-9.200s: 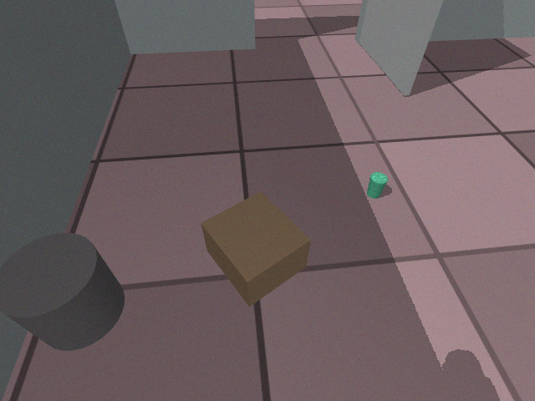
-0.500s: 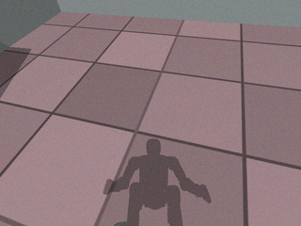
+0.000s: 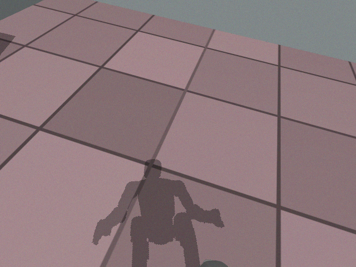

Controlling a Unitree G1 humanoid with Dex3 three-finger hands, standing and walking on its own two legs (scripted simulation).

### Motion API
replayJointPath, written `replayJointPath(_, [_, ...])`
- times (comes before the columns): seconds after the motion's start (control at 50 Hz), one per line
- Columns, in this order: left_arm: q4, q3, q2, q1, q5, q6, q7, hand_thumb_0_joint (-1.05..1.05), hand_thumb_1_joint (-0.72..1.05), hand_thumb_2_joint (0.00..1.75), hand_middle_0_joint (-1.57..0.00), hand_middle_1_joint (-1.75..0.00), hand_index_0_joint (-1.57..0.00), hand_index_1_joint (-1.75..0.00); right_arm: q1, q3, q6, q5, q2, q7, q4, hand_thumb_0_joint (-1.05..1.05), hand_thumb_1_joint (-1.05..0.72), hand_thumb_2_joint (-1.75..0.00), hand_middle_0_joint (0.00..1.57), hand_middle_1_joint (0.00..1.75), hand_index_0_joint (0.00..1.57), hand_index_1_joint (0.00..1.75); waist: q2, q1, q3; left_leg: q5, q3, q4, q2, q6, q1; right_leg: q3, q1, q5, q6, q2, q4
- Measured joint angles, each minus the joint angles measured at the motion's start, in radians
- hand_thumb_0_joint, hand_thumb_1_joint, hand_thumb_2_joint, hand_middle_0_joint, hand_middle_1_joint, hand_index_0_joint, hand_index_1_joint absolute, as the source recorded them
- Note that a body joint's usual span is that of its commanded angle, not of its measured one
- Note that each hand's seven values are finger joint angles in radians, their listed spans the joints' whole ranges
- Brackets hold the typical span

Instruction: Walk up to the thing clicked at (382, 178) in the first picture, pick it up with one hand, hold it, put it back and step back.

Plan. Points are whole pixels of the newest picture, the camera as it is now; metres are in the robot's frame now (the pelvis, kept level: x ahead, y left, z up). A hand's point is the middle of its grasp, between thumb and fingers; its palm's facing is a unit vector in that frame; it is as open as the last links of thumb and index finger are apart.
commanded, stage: walk up
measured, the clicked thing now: out of the picture +0.01 +0.81 -0.71
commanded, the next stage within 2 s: stand in 0.76 s
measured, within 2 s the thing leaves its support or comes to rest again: neither
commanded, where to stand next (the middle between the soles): +0.09 -0.02 m, yaw +1 degrees
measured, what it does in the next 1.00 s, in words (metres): steps on the spot: right foot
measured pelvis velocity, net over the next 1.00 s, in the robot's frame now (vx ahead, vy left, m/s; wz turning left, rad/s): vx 0.04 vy -0.02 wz -0.02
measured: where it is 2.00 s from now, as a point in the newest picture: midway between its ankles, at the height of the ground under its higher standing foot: outside the picture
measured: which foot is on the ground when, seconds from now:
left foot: down 0.00-1.00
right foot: up 0.00-0.14, down 0.16-1.00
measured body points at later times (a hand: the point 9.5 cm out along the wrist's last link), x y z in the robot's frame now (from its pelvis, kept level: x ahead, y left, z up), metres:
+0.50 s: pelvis +0.02 -0.03 +0.00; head +0.03 -0.03 +0.45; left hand +0.14 +0.27 -0.12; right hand +0.09 -0.33 -0.14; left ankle +0.05 +0.10 -0.74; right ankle +0.06 -0.15 -0.74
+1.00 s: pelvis +0.04 -0.02 +0.01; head +0.06 -0.03 +0.46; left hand +0.12 +0.28 -0.12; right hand +0.12 -0.33 -0.12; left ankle +0.05 +0.10 -0.74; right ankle +0.06 -0.15 -0.74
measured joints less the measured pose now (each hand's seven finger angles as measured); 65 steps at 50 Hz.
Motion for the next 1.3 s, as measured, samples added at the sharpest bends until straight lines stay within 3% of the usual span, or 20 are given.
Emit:
replayJointPath(0.1, [0.037,-0.001,-0.011,-0.016,-0.001,0.002,0.008,0.00,0.91,0.89,-0.21,-0.30,-0.20,-0.30,-0.034,0.003,0.024,-0.003,-0.013,-0.005,0.006,0.01,-0.90,-0.90,0.21,0.30,0.20,0.30,0.024,0.002,0.003,-0.048,0.016,0.060,0.002,-0.008,-0.011,-0.028,0.036,0.052,0.016,-0.027,-0.170])
replayJointPath(0.16, [0.056,-0.001,-0.018,-0.029,0.002,-0.006,0.016,0.00,0.91,0.89,-0.21,-0.30,-0.20,-0.30,-0.057,0.004,0.046,0.005,-0.022,-0.004,0.014,0.01,-0.90,-0.90,0.21,0.30,0.20,0.30,0.048,0.005,-0.001,-0.098,0.015,0.143,0.011,-0.021,-0.045,-0.055,0.108,0.102,0.009,-0.013,-0.289])
replayJointPath(0.2, [0.074,-0.002,-0.042,-0.046,0.010,-0.015,0.023,0.00,0.91,0.89,-0.21,-0.30,-0.20,-0.30,-0.086,0.002,0.063,0.015,-0.032,-0.007,0.036,0.01,-0.90,-0.90,0.21,0.30,0.20,0.30,0.101,0.009,0.007,-0.126,0.000,0.193,0.043,-0.030,-0.059,-0.070,0.124,0.100,0.023,0.018,-0.301])
replayJointPath(0.26, [0.083,-0.020,-0.060,-0.070,0.013,-0.018,0.019,0.00,0.91,0.89,-0.21,-0.30,-0.20,-0.30,-0.109,0.006,0.071,0.022,-0.022,-0.012,0.064,0.01,-0.91,-0.90,0.20,0.30,0.20,0.30,0.113,0.012,0.001,-0.200,-0.027,0.185,0.008,-0.023,-0.054,-0.066,0.117,0.095,0.022,0.007,-0.292])
replayJointPath(0.34, [0.092,-0.036,-0.076,-0.120,0.008,-0.017,0.017,0.00,0.91,0.89,-0.21,-0.30,-0.20,-0.30,-0.130,0.015,0.065,0.026,-0.013,-0.003,0.114,0.01,-0.91,-0.90,0.20,0.30,0.20,0.30,0.117,0.004,0.004,-0.055,-0.023,0.084,-0.004,-0.038,-0.016,-0.064,0.130,0.109,0.027,-0.004,-0.320])
replayJointPath(0.66, [0.178,-0.039,-0.079,-0.259,-0.004,-0.013,0.009,0.00,0.91,0.89,-0.21,-0.30,-0.20,-0.30,-0.127,0.031,0.052,0.003,-0.004,0.001,0.296,0.01,-0.91,-0.90,0.20,0.30,0.20,0.30,0.045,-0.022,-0.054,0.014,-0.019,-0.109,-0.002,-0.046,0.087,-0.067,0.242,0.206,0.032,0.005,-0.537])
replayJointPath(0.96, [0.255,-0.043,-0.070,-0.214,0.005,-0.007,0.009,0.00,0.91,0.89,-0.21,-0.30,-0.20,-0.30,-0.185,0.020,0.056,0.001,0.008,0.000,0.306,0.01,-0.91,-0.90,0.20,0.30,0.20,0.30,0.067,-0.009,-0.052,0.034,-0.022,-0.173,-0.005,-0.048,0.115,-0.073,0.270,0.223,0.034,0.003,-0.598])
replayJointPath(1.3, [0.247,-0.047,-0.081,-0.207,0.004,-0.018,0.021,0.00,0.91,0.89,-0.21,-0.30,-0.20,-0.30,-0.217,0.020,0.064,0.003,0.019,0.001,0.305,0.01,-0.91,-0.90,0.20,0.30,0.20,0.30,0.078,-0.001,-0.067,0.031,-0.030,-0.192,0.005,-0.058,0.141,-0.081,0.298,0.217,0.026,0.013,-0.617])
